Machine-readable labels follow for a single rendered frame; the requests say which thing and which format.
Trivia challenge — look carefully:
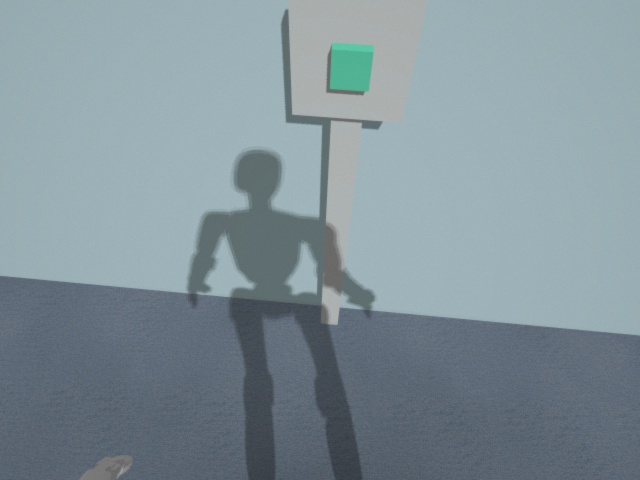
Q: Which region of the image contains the left robot hand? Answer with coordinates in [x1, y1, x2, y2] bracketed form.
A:
[79, 455, 133, 480]

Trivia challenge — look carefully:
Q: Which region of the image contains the panel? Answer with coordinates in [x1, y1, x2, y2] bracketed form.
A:
[288, 0, 428, 325]

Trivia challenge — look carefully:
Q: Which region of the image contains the button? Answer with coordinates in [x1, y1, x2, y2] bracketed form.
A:
[330, 43, 374, 92]

